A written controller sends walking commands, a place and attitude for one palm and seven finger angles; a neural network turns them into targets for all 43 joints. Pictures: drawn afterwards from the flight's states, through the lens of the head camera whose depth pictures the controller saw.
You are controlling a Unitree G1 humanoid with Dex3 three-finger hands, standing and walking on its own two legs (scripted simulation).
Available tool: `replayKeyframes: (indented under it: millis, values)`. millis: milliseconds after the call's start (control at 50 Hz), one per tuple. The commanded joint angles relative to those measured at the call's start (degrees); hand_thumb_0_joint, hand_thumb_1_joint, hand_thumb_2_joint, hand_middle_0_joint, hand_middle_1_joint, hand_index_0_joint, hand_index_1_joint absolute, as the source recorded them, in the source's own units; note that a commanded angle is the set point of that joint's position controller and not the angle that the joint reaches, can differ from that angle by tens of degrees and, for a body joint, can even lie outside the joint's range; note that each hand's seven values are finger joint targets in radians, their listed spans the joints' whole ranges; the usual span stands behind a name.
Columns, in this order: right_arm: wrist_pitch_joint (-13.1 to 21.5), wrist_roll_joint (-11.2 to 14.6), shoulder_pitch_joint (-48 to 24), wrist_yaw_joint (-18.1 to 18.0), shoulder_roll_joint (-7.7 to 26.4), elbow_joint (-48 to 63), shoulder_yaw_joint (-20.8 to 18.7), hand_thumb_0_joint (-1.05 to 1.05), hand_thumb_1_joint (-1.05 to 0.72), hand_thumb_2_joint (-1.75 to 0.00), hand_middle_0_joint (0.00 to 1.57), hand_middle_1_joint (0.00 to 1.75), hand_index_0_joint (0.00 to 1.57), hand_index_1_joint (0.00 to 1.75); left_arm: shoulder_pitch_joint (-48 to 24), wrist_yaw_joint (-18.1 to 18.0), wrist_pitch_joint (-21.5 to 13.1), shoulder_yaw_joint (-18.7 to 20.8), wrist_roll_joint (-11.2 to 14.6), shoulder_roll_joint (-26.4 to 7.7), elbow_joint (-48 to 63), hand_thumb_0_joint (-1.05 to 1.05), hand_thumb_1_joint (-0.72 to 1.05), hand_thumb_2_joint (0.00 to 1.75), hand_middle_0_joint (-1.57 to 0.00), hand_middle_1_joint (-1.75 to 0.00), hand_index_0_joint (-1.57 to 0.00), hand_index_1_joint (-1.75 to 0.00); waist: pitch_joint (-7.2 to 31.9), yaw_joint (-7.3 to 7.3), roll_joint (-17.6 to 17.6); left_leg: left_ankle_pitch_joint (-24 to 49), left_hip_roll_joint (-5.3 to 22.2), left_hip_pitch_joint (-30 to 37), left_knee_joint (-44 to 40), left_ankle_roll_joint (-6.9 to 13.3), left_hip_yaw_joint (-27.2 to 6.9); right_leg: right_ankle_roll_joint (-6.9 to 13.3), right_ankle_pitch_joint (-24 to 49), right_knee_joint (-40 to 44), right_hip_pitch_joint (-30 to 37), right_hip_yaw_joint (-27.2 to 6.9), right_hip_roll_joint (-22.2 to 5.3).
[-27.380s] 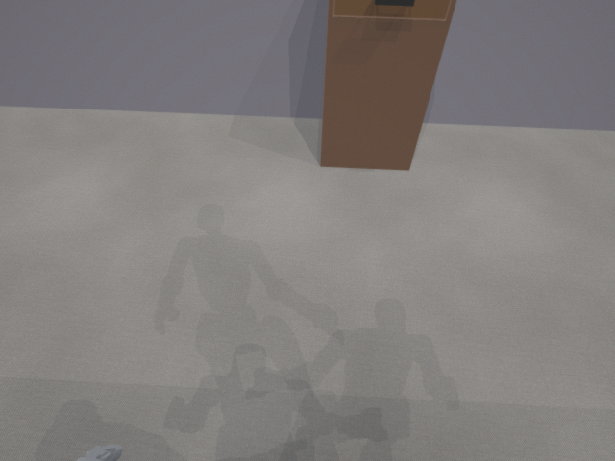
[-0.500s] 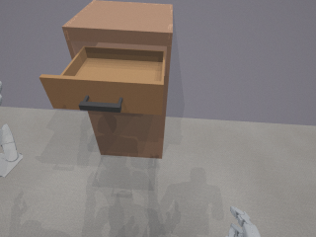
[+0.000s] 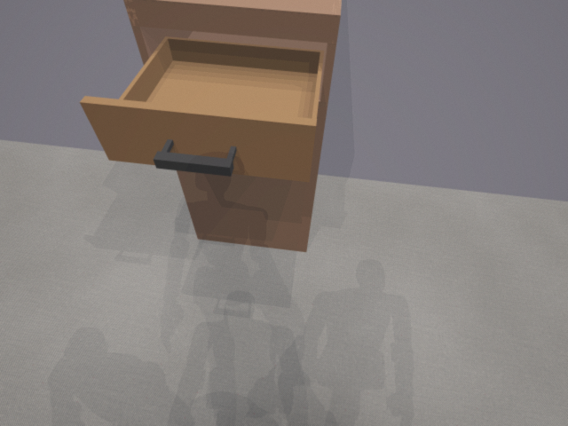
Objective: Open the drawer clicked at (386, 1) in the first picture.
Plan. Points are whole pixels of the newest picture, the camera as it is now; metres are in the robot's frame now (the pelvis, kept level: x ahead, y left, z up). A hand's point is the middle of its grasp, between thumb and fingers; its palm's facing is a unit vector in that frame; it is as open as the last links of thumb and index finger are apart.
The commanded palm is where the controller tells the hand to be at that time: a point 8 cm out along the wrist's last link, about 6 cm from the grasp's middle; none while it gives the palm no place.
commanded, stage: let the arm hang, fingers relaxed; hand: left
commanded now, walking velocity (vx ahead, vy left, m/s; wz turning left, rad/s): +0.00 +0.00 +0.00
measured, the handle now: (197, 155) +0.54 +0.20 +0.03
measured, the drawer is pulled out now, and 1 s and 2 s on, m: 0.29 0.29 0.29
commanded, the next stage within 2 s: look to check the result in 0.64 s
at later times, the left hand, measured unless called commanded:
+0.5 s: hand out of the picture +0.03 +0.18 -0.17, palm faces +0.01 -0.97 -0.23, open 7.3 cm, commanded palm none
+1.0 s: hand out of the picture +0.02 +0.16 -0.17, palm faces +0.01 -0.98 -0.21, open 7.3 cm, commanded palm none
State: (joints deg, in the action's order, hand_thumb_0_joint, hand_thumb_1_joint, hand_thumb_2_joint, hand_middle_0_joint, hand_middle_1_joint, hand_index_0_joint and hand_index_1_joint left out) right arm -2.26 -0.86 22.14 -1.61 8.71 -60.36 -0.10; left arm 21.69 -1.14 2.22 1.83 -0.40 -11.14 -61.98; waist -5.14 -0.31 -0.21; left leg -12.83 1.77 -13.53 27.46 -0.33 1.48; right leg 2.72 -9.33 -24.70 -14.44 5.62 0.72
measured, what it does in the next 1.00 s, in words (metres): stands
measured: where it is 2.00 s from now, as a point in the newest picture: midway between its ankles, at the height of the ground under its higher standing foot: outside the picture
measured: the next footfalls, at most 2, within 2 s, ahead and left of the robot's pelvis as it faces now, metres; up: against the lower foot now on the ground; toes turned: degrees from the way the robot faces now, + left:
none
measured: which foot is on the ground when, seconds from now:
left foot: down 0.00-1.00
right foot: down 0.00-1.00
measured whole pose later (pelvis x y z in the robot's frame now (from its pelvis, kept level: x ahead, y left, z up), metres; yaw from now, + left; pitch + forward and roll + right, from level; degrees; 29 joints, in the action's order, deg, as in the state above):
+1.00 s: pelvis +0.02 -0.01 +0.00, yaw -2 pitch -1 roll +0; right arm -0.9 -0.7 17.7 -2.2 6.9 -63.8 -0.9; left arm 13.7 -2.0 0.2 1.6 -0.3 -7.3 -65.8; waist -5.0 0.9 1.7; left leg -12.0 2.3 -9.0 22.4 -1.1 3.0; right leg 3.2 -9.3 -22.0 -11.6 4.2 1.5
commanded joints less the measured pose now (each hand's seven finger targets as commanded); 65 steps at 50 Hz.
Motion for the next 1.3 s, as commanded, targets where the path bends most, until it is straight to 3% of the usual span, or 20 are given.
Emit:
replayKeyframes:
  millis: [0,60,140,320,420,500,740,1140,1220,1280]
  values:
    - [1.4,0.2,3.1,-0.5,3.7,0.7,-0.7,0.0,-0.9,-0.9,0.2,0.3,0.2,0.3,-0.8,-0.3,-2.4,0.1,-0.1,-4.3,0.4,0.0,0.9,0.9,-0.2,-0.3,-0.2,-0.3,2.2,1.13,1.9,-2.7,3.5,1.4,-6.5,2.8,-3.6,1.4,-9.5,8.9,-0.4,-9.0,-6.3]
    - [1.7,0.2,3.8,-0.7,3.2,-0.9,-0.5,0.0,-0.9,-0.9,0.2,0.3,0.2,0.3,-0.3,-0.5,-2.4,-0.2,0.0,-3.5,-1.6,0.0,0.9,0.9,-0.2,-0.3,-0.2,-0.3,2.0,0.94,1.9,-0.7,3.9,1.3,-7.4,2.8,-3.6,1.2,-6.0,7.9,1.1,-8.3,-6.3]
    - [1.6,0.2,3.7,-0.8,2.8,-1.9,-0.5,0.0,-0.9,-0.9,0.2,0.3,0.2,0.3,-0.4,-0.8,-2.2,-0.3,-0.1,-2.9,-2.9,0.0,0.9,0.9,-0.2,-0.3,-0.2,-0.3,-0.2,0.74,0.3,-1.5,4.2,0.4,-8.8,2.8,-4.0,0.9,-6.3,7.4,0.5,-7.8,-5.9]
    - [1.6,-0.2,2.0,-0.7,1.8,-2.1,-1.1,0.0,-0.9,-0.9,0.2,0.3,0.2,0.3,-2.3,-1.1,-2.2,0.3,-0.4,-2.0,-2.1,0.0,0.9,0.9,-0.2,-0.3,-0.2,-0.3,-2.6,0.59,1.3,-5.0,3.9,-1.2,-10.0,2.7,-4.0,0.6,-8.2,7.3,-0.8,-8.3,-5.4]
    - [1.7,-0.2,1.7,-0.6,1.4,-2.1,-1.3,0.0,-0.9,-0.9,0.2,0.3,0.2,0.3,-3.7,-1.1,-2.4,0.5,-0.5,-2.2,-1.6,0.0,0.9,0.9,-0.2,-0.3,-0.2,-0.3,-2.0,0.8,1.7,-3.3,3.6,-0.1,-9.4,2.6,-3.3,0.6,-7.5,7.6,-0.6,-9.0,-5.6]
    - [1.8,-0.1,1.9,-0.5,2.0,-2.0,-1.4,0.0,-0.9,-0.9,0.2,0.3,0.2,0.3,-4.3,-1.0,-2.6,0.7,-0.4,-2.8,-1.1,0.0,0.9,0.9,-0.2,-0.3,-0.2,-0.3,-0.2,0.91,0.0,-1.0,3.5,1.4,-8.4,2.5,-2.6,0.7,-6.9,8.3,0.4,-9.2,-6.0]
    - [1.8,-0.2,1.7,-0.7,2.5,-2.6,-1.3,0.0,-0.9,-0.9,0.2,0.3,0.2,0.3,-5.2,-0.9,-2.8,0.9,-0.2,-3.3,-1.6,0.0,0.9,0.9,-0.2,-0.3,-0.2,-0.3,0.7,0.98,1.2,1.2,3.6,2.9,-8.5,2.0,-2.0,0.9,-4.9,9.1,1.8,-9.5,-6.3]
    - [1.8,0.0,0.0,-0.9,2.8,-2.8,-1.4,0.0,-0.9,-0.9,0.2,0.3,0.2,0.3,-4.9,-1.1,-3.0,0.7,-0.2,-2.8,-2.1,0.0,0.9,0.9,-0.2,-0.3,-0.2,-0.3,0.4,1.14,1.1,2.9,4.2,4.5,-9.0,1.7,-2.0,0.6,-1.4,9.0,2.3,-9.2,-6.0]
    - [2.0,0.0,-0.6,-1.0,3.2,-2.7,-1.5,0.0,-0.9,-0.9,0.2,0.3,0.2,0.3,-5.1,-1.2,-3.2,0.7,-0.3,-3.0,-2.0,0.0,0.9,0.9,-0.2,-0.3,-0.2,-0.3,1.4,1.11,1.8,4.8,4.5,5.2,-8.9,1.6,-2.0,0.6,2.4,8.1,3.4,-8.8,-6.2]
    - [2.3,0.0,-1.0,-1.0,3.5,-2.8,-1.5,0.0,-0.9,-0.9,0.2,0.3,0.2,0.3,-5.1,-1.1,-3.3,0.8,-0.2,-3.3,-2.0,0.0,0.9,0.9,-0.2,-0.3,-0.2,-0.3,2.8,0.98,0.4,6.8,4.6,5.9,-9.1,1.6,-2.1,0.6,6.0,7.3,5.0,-8.4,-6.3]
